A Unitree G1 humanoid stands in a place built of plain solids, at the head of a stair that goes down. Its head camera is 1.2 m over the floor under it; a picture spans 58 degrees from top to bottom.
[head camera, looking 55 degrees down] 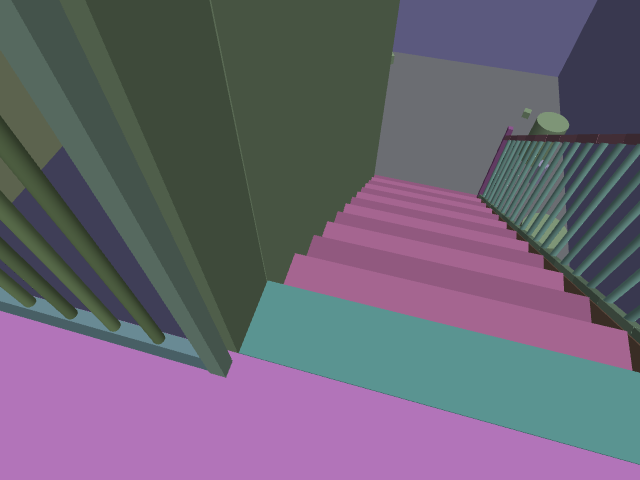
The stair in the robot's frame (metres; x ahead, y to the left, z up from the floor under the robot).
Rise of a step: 0.22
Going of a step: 0.26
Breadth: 1.22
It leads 16 degrees to the right of straight ahead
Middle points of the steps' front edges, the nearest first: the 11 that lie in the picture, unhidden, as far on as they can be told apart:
0.52 -0.42 0.00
0.77 -0.49 -0.22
1.01 -0.55 -0.44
1.26 -0.62 -0.66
1.51 -0.69 -0.87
1.75 -0.76 -1.09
2.00 -0.83 -1.31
2.25 -0.90 -1.53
2.49 -0.97 -1.75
2.74 -1.04 -1.97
2.99 -1.10 -2.19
